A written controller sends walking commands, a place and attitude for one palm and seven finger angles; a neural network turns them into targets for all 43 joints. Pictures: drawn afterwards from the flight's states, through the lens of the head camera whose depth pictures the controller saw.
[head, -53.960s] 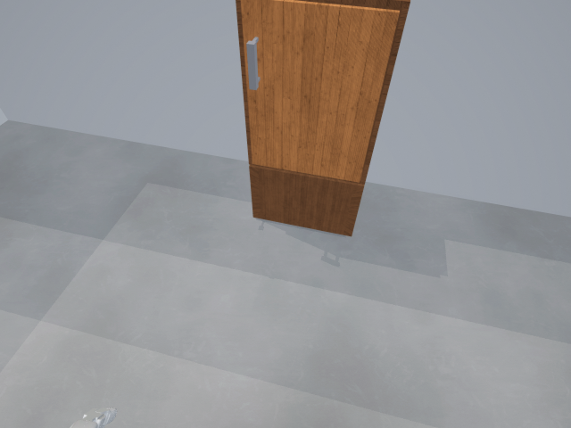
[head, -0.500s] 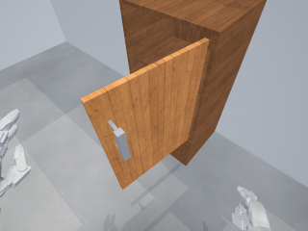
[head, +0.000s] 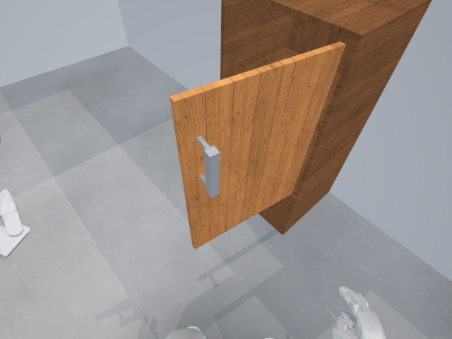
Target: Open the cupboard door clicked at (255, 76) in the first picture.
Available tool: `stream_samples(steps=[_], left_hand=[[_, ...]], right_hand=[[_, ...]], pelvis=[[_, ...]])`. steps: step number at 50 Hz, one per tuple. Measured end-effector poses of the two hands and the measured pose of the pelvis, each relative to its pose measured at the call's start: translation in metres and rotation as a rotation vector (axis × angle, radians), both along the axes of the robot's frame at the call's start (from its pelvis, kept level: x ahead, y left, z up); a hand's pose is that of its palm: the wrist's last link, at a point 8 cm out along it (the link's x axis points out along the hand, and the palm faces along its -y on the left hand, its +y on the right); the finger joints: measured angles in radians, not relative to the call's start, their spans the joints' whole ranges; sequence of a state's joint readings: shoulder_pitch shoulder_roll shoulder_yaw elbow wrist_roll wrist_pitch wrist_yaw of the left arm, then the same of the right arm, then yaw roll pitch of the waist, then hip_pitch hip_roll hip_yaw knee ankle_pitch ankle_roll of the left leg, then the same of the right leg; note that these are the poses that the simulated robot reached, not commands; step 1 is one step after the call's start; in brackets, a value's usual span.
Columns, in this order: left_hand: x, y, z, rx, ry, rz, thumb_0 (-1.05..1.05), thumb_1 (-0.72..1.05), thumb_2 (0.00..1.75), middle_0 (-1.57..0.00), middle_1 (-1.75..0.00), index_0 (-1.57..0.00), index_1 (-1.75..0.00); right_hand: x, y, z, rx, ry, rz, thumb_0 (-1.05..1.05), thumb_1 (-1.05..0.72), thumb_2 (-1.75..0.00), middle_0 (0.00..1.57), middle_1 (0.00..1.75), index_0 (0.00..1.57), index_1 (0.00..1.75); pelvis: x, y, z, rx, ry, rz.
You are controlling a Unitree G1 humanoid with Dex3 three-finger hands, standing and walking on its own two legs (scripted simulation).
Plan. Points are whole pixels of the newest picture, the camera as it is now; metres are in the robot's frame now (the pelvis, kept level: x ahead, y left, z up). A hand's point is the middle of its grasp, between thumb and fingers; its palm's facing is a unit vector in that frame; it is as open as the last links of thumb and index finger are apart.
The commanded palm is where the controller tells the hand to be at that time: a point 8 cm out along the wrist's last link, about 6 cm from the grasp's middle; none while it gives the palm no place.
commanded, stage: step back with the hand held close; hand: left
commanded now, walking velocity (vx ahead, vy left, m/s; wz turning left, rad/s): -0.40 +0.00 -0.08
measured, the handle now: (207, 167) +0.45 +0.08 +0.02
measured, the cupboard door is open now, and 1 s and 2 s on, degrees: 81 81 81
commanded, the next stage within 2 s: stop stepping back and stand still in 0.42 s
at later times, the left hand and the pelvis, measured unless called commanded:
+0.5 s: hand (22, 284) +0.14 +0.23 +0.19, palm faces +0.29 -0.86 -0.42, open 7.4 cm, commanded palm +0.06 +0.27 +0.20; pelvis -0.11 -0.01 +0.02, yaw -7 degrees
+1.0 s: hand out of the picture +0.03 +0.19 +0.19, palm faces +0.23 -0.83 -0.50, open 7.4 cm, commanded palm -0.02 +0.25 +0.20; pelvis -0.21 -0.02 +0.01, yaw -9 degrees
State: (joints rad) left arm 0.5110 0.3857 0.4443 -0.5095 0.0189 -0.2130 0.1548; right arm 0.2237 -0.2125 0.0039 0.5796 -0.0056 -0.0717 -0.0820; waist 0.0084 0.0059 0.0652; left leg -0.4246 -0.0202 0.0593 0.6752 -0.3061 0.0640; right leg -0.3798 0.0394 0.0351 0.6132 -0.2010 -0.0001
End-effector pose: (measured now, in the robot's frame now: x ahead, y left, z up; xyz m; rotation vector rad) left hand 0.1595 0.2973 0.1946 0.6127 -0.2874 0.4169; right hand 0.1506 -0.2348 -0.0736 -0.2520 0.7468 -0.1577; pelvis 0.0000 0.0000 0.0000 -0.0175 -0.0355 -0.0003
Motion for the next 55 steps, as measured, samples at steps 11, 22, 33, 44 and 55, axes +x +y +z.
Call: stream_samples(steps=[11,22,33,44,55], left_hand=[[-0.023,0.017,-0.001,0.000,-0.017,-0.072,0.01,0.89,0.90,-0.21,-0.30,-0.22,-0.30],[-0.045,-0.008,0.007,-0.114,-0.026,-0.149,0.01,0.89,0.90,-0.21,-0.30,-0.21,-0.30],[-0.107,-0.063,0.019,0.067,0.056,-0.318,0.01,0.89,0.89,-0.22,-0.30,-0.22,-0.30],[-0.120,-0.039,-0.013,-0.094,0.045,-0.167,0.01,0.89,0.90,-0.21,-0.30,-0.21,-0.30],[-0.198,-0.061,0.028,0.048,0.009,-0.214,0.01,0.89,0.89,-0.22,-0.30,-0.22,-0.30]], right_hand=[[-0.027,0.013,0.012,-0.043,-0.016,-0.004,0.01,-0.91,-0.90,0.20,0.30,0.21,0.30],[-0.076,0.019,0.032,0.000,-0.050,0.001,0.01,-0.90,-0.90,0.20,0.30,0.21,0.30],[-0.179,-0.039,0.015,0.008,0.025,-0.128,0.01,-0.91,-0.90,0.20,0.30,0.21,0.30],[-0.248,-0.063,0.008,-0.049,0.003,-0.238,0.02,-0.91,-0.90,0.19,0.30,0.20,0.30],[-0.286,-0.039,0.002,0.069,0.013,-0.180,0.01,-0.91,-0.90,0.20,0.30,0.21,0.30]], pelvis=[[-0.041,0.016,0.002,-0.027,0.020,-0.004],[-0.089,0.003,0.020,-0.051,0.111,-0.102],[-0.151,-0.026,0.012,0.036,0.088,-0.168],[-0.178,-0.015,0.004,0.054,0.020,-0.168],[-0.225,-0.028,0.016,0.059,0.012,-0.170]])
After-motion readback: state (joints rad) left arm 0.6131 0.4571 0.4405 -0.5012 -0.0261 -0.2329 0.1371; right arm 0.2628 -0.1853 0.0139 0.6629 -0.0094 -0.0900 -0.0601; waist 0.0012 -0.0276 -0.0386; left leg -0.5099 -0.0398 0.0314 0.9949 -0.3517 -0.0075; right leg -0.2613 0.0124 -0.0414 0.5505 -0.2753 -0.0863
